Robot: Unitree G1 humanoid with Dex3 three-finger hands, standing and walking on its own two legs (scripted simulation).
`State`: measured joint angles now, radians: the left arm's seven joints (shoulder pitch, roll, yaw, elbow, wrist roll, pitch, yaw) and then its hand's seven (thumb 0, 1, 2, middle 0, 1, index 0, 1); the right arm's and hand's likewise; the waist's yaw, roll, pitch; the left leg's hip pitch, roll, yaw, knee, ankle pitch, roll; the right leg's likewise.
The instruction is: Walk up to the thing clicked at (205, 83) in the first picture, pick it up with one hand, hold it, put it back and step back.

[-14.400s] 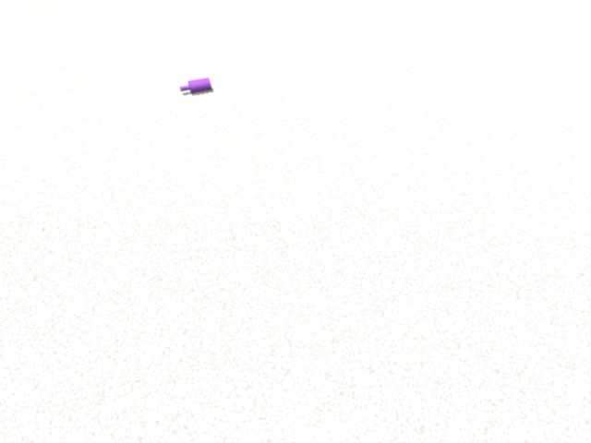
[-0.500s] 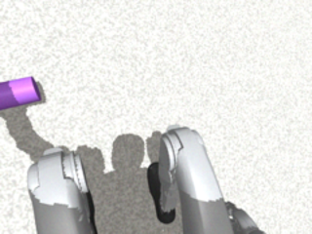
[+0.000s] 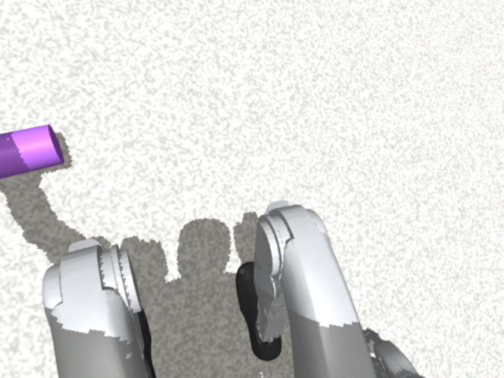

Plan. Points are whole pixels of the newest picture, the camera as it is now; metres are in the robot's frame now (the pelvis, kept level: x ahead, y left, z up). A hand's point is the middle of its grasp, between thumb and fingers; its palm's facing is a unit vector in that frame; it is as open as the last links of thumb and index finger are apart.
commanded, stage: approach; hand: left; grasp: from above
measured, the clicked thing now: out of the picture +0.49 +0.34 -0.29
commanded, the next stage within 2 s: close in in 0.64 s
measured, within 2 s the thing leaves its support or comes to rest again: neither
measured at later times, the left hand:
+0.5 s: hand (0, 127) +0.50 +0.29 -0.17, palm faces -0.41 -0.09 -0.91, open 14.1 cm
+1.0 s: hand out of the picture +0.47 +0.32 -0.19, palm faces -0.47 -0.10 -0.88, open 14.1 cm
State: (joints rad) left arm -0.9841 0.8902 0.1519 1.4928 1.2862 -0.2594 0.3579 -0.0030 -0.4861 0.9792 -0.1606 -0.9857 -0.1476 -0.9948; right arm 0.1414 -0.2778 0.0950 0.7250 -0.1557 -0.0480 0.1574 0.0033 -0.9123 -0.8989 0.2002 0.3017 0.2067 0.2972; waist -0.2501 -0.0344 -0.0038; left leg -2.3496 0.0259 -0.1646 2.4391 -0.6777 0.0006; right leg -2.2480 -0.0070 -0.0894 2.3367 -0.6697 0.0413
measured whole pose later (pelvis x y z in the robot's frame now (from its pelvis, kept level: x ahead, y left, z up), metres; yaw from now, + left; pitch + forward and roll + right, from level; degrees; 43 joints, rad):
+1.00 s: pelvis +0.00 +0.00 +0.00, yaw -1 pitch +32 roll -10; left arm -1.07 0.87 0.09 1.58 1.29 -0.22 0.39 0.00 -0.55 1.07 -0.10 -1.01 -0.08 -1.03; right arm 0.15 -0.29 0.13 0.69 -0.17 -0.09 0.16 0.00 -0.90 -0.89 0.20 0.30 0.21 0.30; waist -0.30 -0.05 0.02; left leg -2.36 0.02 -0.18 2.46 -0.68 0.00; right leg -2.25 0.00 -0.10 2.34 -0.67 0.04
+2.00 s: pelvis +0.01 +0.00 -0.02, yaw -4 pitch +29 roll -13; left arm -1.07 1.02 0.16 1.72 1.29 -0.23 0.55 0.00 -0.51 1.02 -0.10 -1.02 -0.08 -1.03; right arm 0.10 -0.33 0.25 0.67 -0.26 -0.20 0.24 0.00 -0.91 -0.90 0.20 0.30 0.20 0.30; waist -0.37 -0.13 0.15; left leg -2.36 0.03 -0.25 2.56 -0.73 -0.01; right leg -2.25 0.03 -0.15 2.40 -0.68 0.05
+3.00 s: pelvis +0.00 +0.00 -0.02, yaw -5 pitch +29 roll -14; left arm -1.08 1.03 0.13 1.73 1.27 -0.21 0.57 0.00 -0.06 0.74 -0.38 -0.87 -0.41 -0.83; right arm 0.09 -0.34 0.28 0.66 -0.25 -0.22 0.25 0.00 -0.90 -0.90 0.20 0.30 0.20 0.30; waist -0.37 -0.14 0.16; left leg -2.36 0.04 -0.26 2.55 -0.72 -0.01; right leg -2.24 0.04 -0.16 2.38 -0.66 0.06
